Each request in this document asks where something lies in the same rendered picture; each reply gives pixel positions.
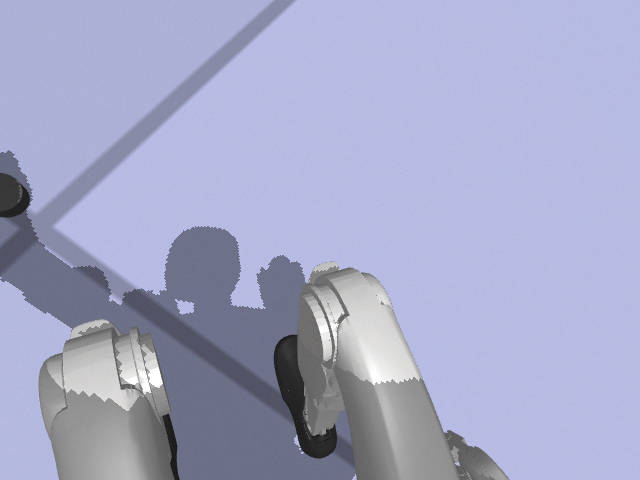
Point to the left robot foot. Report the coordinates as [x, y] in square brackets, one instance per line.
[173, 445]

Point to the right robot hand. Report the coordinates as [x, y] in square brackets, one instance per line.
[475, 464]

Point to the tin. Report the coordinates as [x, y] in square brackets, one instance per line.
[14, 198]

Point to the right robot foot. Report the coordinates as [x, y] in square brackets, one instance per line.
[291, 387]

